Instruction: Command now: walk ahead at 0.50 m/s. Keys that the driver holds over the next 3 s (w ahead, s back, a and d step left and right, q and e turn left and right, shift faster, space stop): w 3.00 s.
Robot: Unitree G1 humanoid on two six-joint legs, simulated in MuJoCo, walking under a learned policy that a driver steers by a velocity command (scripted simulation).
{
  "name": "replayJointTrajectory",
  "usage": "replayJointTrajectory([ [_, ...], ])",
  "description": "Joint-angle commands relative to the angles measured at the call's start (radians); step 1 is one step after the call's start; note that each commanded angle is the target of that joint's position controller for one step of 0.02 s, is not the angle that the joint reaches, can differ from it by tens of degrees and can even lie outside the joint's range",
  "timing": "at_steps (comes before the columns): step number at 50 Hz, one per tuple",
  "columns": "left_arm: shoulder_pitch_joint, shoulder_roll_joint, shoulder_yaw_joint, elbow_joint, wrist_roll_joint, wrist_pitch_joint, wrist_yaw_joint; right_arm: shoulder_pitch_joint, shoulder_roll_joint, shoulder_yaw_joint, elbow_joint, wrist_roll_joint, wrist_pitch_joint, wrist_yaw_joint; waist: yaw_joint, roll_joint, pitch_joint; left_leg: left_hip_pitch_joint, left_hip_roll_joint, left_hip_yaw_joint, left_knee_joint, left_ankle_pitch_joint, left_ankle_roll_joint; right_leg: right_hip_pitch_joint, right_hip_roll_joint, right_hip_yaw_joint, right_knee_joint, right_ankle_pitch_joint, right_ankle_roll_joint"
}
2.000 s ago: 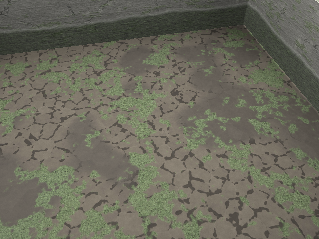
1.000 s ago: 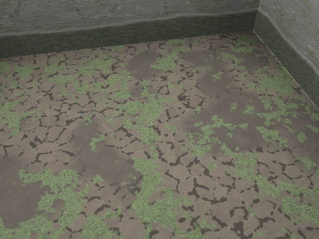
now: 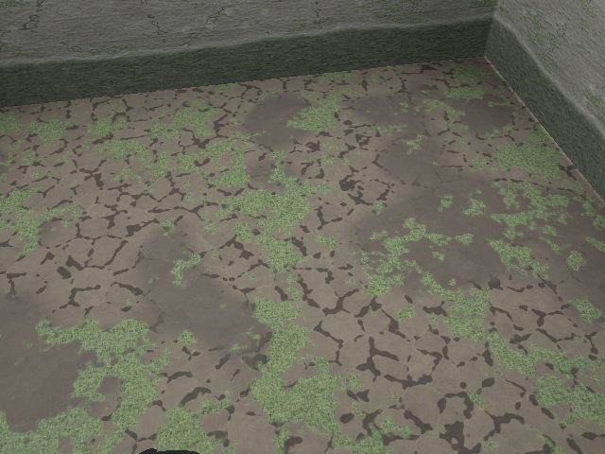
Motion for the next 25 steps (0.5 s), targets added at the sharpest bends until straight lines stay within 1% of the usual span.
replayJointTrajectory([
  [1, -0.062, 0.066, 0.02, -0.087, 0.001, -0.02, 0.004, -0.062, -0.074, -0.023, -0.082, -0.002, -0.018, -0.004, 0.003, 0.005, -0.118, 0.07, 0.028, -0.031, -0.046, 0.308, 0.024, -0.012, -0.073, 0.071, -0.105, 0.327, -0.021],
  [2, -0.083, 0.072, 0.02, -0.089, -0.003, -0.019, 0.006, -0.064, -0.066, -0.018, -0.086, -0.002, -0.02, -0.003, -0.005, -0.009, -0.077, 0.049, 0.024, -0.028, -0.054, 0.287, 0.023, -0.027, -0.074, 0.076, -0.113, 0.317, -0.022],
  [3, -0.091, 0.072, 0.021, -0.093, -0.003, -0.018, 0.007, -0.067, -0.065, -0.018, -0.085, -0.003, -0.021, -0.003, -0.004, -0.012, -0.066, 0.041, 0.024, -0.029, -0.058, 0.277, 0.023, -0.029, -0.075, 0.078, -0.115, 0.313, -0.023],
  [4, -0.132, 0.067, 0.019, -0.115, 0.007, -0.021, -0.007, -0.111, -0.078, -0.019, -0.104, 0.003, -0.011, -0.001, 0.014, -0.002, -0.017, 0.007, 0.046, -0.048, -0.045, 0.469, 0.022, -0.05, -0.078, 0.041, -0.073, 0.457, -0.021],
  [5, -0.061, 0.066, 0.02, -0.088, 0.0, -0.022, 0.004, -0.059, -0.075, -0.024, -0.081, -0.002, -0.019, -0.004, 0.003, 0.006, -0.122, 0.071, 0.026, -0.03, -0.043, 0.307, 0.024, -0.008, -0.075, 0.07, -0.103, 0.334, -0.021],
  [6, -0.083, 0.072, 0.019, -0.09, -0.004, -0.019, 0.006, -0.063, -0.066, -0.018, -0.085, -0.003, -0.019, -0.003, -0.005, -0.01, -0.075, 0.047, 0.023, -0.027, -0.052, 0.284, 0.022, -0.029, -0.075, 0.076, -0.111, 0.32, -0.023],
  [7, -0.09, 0.071, 0.02, -0.094, -0.004, -0.018, 0.007, -0.065, -0.065, -0.017, -0.085, -0.004, -0.02, -0.003, -0.005, -0.013, -0.066, 0.039, 0.024, -0.028, -0.056, 0.275, 0.022, -0.03, -0.076, 0.079, -0.114, 0.316, -0.023],
  [8, -0.131, 0.066, 0.018, -0.116, 0.007, -0.021, -0.007, -0.11, -0.077, -0.018, -0.104, 0.002, -0.01, -0.001, 0.014, -0.003, -0.017, 0.006, 0.045, -0.048, -0.043, 0.466, 0.021, -0.051, -0.079, 0.041, -0.072, 0.459, -0.021],
  [9, -0.06, 0.065, 0.019, -0.088, 0.0, -0.022, 0.004, -0.058, -0.075, -0.023, -0.081, -0.003, -0.018, -0.004, 0.003, 0.004, -0.122, 0.07, 0.026, -0.03, -0.041, 0.304, 0.023, -0.01, -0.075, 0.07, -0.102, 0.335, -0.022],
  [10, -0.081, 0.071, 0.019, -0.091, -0.004, -0.019, 0.006, -0.062, -0.065, -0.018, -0.085, -0.003, -0.019, -0.003, -0.006, -0.011, -0.074, 0.046, 0.023, -0.026, -0.05, 0.281, 0.021, -0.031, -0.076, 0.076, -0.11, 0.321, -0.023],
  [11, -0.089, 0.071, 0.02, -0.095, -0.004, -0.018, 0.007, -0.064, -0.065, -0.017, -0.085, -0.004, -0.02, -0.003, -0.005, -0.014, -0.065, 0.038, 0.023, -0.028, -0.055, 0.272, 0.021, -0.032, -0.077, 0.079, -0.113, 0.316, -0.024],
  [12, -0.13, 0.066, 0.018, -0.117, 0.007, -0.022, -0.007, -0.109, -0.077, -0.018, -0.104, 0.002, -0.01, -0.001, 0.013, -0.004, -0.017, 0.005, 0.045, -0.048, -0.041, 0.463, 0.021, -0.053, -0.08, 0.041, -0.071, 0.459, -0.022],
  [13, -0.058, 0.065, 0.019, -0.089, 0.0, -0.022, 0.004, -0.057, -0.075, -0.023, -0.081, -0.003, -0.018, -0.004, 0.003, 0.004, -0.122, 0.069, 0.026, -0.03, -0.04, 0.302, 0.023, -0.012, -0.076, 0.07, -0.102, 0.334, -0.022],
  [14, -0.08, 0.071, 0.019, -0.092, -0.004, -0.02, 0.006, -0.062, -0.065, -0.018, -0.086, -0.003, -0.019, -0.003, -0.006, -0.012, -0.074, 0.045, 0.023, -0.026, -0.048, 0.279, 0.021, -0.033, -0.077, 0.076, -0.11, 0.32, -0.024],
  [15, -0.087, 0.071, 0.019, -0.096, -0.004, -0.019, 0.007, -0.064, -0.064, -0.017, -0.085, -0.004, -0.02, -0.003, -0.005, -0.014, -0.065, 0.037, 0.023, -0.028, -0.053, 0.27, 0.021, -0.034, -0.078, 0.079, -0.113, 0.315, -0.024],
  [16, -0.129, 0.066, 0.017, -0.118, 0.007, -0.022, -0.007, -0.11, -0.077, -0.018, -0.104, 0.002, -0.01, -0.002, 0.013, -0.003, -0.016, 0.004, 0.045, -0.048, -0.04, 0.461, 0.02, -0.055, -0.08, 0.041, -0.071, 0.458, -0.022],
  [17, -0.057, 0.065, 0.018, -0.09, 0.0, -0.023, 0.004, -0.057, -0.074, -0.023, -0.081, -0.003, -0.019, -0.004, 0.003, 0.004, -0.122, 0.068, 0.025, -0.03, -0.038, 0.3, 0.023, -0.013, -0.077, 0.07, -0.101, 0.333, -0.023],
  [18, -0.078, 0.071, 0.018, -0.093, -0.004, -0.02, 0.006, -0.062, -0.065, -0.018, -0.086, -0.003, -0.019, -0.003, -0.006, -0.012, -0.074, 0.044, 0.022, -0.027, -0.047, 0.277, 0.021, -0.035, -0.078, 0.076, -0.11, 0.319, -0.024],
  [19, -0.086, 0.07, 0.019, -0.097, -0.004, -0.019, 0.007, -0.065, -0.064, -0.017, -0.085, -0.004, -0.02, -0.003, -0.005, -0.014, -0.065, 0.037, 0.023, -0.028, -0.052, 0.268, 0.021, -0.036, -0.079, 0.079, -0.113, 0.313, -0.025],
  [20, -0.128, 0.065, 0.017, -0.119, 0.007, -0.023, -0.007, -0.11, -0.076, -0.018, -0.105, 0.002, -0.01, -0.002, 0.013, -0.003, -0.016, 0.003, 0.045, -0.048, -0.039, 0.459, 0.02, -0.056, -0.081, 0.041, -0.07, 0.457, -0.022],
  [21, -0.055, 0.064, 0.018, -0.091, 0.0, -0.023, 0.004, -0.058, -0.074, -0.023, -0.081, -0.003, -0.019, -0.004, 0.003, 0.004, -0.122, 0.067, 0.025, -0.03, -0.037, 0.298, 0.022, -0.015, -0.078, 0.07, -0.101, 0.332, -0.023],
  [22, -0.077, 0.07, 0.018, -0.093, -0.004, -0.021, 0.006, -0.062, -0.064, -0.018, -0.086, -0.004, -0.019, -0.003, -0.005, -0.012, -0.074, 0.043, 0.022, -0.027, -0.046, 0.275, 0.021, -0.036, -0.078, 0.076, -0.109, 0.317, -0.024],
  [24, -0.087, 0.069, 0.018, -0.098, -0.003, -0.019, 0.007, -0.066, -0.065, -0.017, -0.084, -0.004, -0.021, -0.003, -0.004, -0.012, -0.06, 0.033, 0.023, -0.03, -0.051, 0.266, 0.022, -0.037, -0.08, 0.08, -0.112, 0.31, -0.026],
  [25, -0.125, 0.065, 0.016, -0.12, 0.007, -0.022, -0.007, -0.111, -0.078, -0.018, -0.106, 0.002, -0.011, -0.002, 0.014, -0.001, -0.009, -0.001, 0.043, -0.048, -0.037, 0.457, 0.02, -0.061, -0.081, 0.04, -0.072, 0.454, -0.021],
])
